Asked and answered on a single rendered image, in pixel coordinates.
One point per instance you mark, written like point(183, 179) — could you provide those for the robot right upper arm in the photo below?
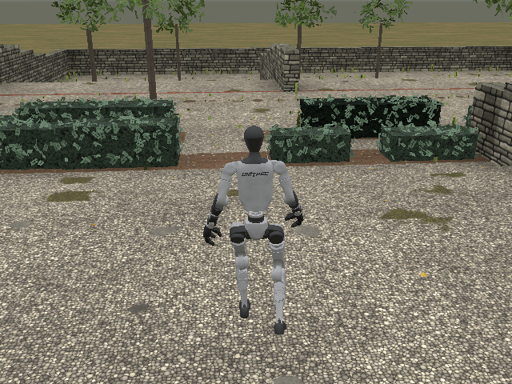
point(279, 167)

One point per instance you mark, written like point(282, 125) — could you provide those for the right robot forearm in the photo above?
point(295, 206)

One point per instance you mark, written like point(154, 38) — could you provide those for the left robot hand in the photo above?
point(207, 234)

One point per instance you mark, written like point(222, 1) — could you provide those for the left robot forearm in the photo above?
point(214, 214)

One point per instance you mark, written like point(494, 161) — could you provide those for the right robot hand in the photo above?
point(299, 219)

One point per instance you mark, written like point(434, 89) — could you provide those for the robot left upper arm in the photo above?
point(225, 181)

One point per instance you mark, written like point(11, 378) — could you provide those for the robot left shin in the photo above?
point(242, 281)

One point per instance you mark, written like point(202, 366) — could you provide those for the left robot thigh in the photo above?
point(238, 239)

